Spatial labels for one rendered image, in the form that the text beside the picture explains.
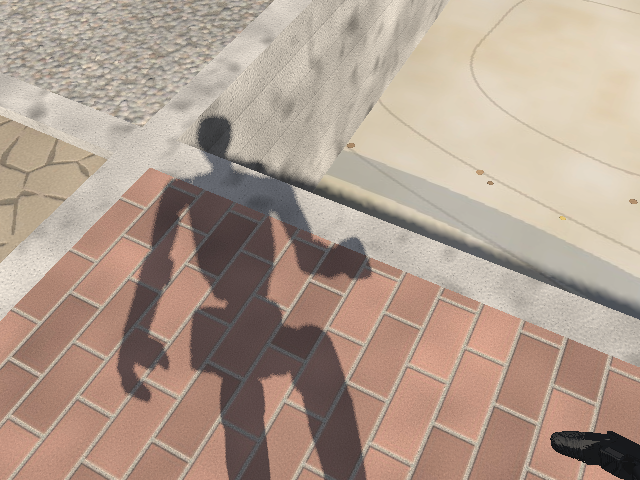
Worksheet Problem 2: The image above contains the robot right hand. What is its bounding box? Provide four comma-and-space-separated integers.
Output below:
550, 431, 640, 480

